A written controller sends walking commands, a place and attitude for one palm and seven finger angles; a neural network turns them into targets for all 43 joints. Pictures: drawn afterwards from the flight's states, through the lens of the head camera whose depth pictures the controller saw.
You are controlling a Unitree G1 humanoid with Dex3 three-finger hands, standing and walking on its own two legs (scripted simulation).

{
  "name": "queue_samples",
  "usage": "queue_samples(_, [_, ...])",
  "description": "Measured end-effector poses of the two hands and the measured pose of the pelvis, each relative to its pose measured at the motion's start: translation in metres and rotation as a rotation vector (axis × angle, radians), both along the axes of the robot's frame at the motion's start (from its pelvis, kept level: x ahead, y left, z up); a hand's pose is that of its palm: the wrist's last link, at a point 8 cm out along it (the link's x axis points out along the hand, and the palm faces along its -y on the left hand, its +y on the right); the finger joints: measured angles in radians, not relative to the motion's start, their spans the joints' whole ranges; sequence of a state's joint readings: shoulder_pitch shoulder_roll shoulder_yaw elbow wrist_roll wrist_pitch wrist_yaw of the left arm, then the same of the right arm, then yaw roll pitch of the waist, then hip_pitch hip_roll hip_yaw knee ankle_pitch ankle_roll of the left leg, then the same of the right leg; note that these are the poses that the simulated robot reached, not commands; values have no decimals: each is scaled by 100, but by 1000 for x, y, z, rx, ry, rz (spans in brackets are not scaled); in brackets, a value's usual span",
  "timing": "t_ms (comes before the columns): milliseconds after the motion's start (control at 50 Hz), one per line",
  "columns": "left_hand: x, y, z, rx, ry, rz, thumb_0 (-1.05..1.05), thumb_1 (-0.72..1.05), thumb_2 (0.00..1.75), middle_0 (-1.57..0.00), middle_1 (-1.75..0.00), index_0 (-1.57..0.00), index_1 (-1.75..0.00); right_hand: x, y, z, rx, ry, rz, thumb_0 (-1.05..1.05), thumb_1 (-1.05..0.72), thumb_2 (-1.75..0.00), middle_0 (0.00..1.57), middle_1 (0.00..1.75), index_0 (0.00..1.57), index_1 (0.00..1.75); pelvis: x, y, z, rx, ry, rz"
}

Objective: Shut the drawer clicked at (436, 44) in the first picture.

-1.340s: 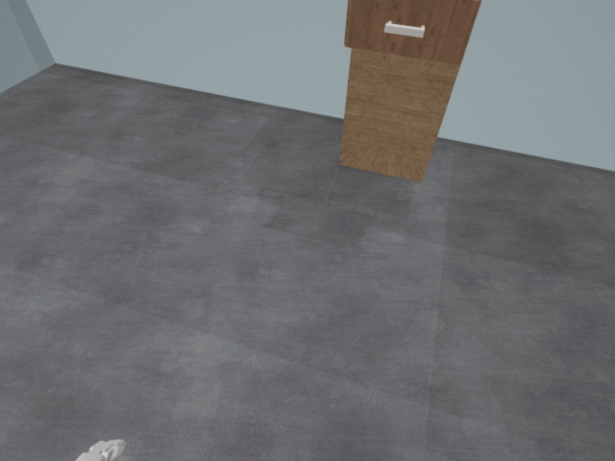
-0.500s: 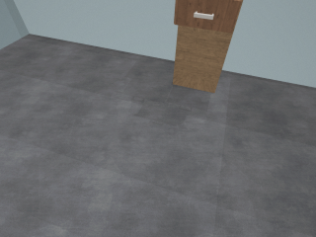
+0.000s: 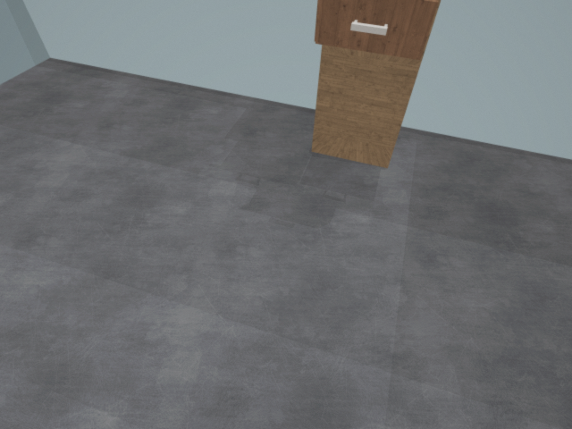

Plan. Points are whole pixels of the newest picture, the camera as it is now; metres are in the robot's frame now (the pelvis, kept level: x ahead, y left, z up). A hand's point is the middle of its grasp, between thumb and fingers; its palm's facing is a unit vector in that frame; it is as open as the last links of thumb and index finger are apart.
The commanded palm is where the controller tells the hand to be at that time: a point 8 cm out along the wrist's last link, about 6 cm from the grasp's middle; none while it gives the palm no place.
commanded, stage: look at it before walking up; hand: left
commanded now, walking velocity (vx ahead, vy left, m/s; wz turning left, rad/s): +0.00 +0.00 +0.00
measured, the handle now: (369, 26) +1.35 -0.22 +0.04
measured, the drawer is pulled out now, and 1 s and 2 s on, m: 0.27 0.27 0.27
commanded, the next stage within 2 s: walk to a spot facing it in 0.10 s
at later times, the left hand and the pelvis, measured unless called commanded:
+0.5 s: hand out of the picture +0.06 +0.20 -0.18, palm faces -0.10 -0.97 -0.24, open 7.3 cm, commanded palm none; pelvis +0.04 -0.01 -0.01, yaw -7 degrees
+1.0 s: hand (206, 428) +0.17 +0.14 -0.19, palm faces -0.13 -0.98 -0.14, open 7.3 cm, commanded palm none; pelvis +0.23 -0.03 -0.02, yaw -14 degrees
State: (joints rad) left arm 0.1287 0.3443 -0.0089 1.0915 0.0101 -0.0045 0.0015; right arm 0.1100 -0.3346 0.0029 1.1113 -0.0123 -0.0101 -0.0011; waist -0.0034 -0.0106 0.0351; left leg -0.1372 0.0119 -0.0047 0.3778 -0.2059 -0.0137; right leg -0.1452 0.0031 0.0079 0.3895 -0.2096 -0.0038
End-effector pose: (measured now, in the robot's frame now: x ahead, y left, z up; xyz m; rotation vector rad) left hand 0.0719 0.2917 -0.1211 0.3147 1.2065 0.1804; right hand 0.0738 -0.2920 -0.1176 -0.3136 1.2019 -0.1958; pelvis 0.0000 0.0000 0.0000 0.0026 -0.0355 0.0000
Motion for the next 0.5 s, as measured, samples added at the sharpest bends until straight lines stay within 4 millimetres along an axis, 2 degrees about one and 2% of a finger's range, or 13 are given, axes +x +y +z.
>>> queue_samples(180, [0,2,2,4,0,3,0,91,90,-21,-30,-21,-30,8,1,1,0,-12,8,1,-91,-90,20,30,20,30,2,0,1,0,-2,1])
queue_samples(300, [-4,-2,-3,-2,20,11,0,91,90,-21,-30,-21,-30,6,6,-3,9,-8,0,1,-91,-90,20,30,20,30,5,1,-1,-1,1,-16])
queue_samples(420, [-16,-24,-19,-63,110,2,0,91,90,-20,-30,-20,-30,-14,21,-20,70,24,-70,1,-91,-90,20,30,20,30,24,-3,-8,7,12,-70])
queue_samples(500, [-12,-48,-25,-87,176,-24,0,91,90,-20,-30,-20,-30,-37,22,-34,114,65,-158,1,-91,-90,20,30,20,30,41,-14,-13,20,13,-127])
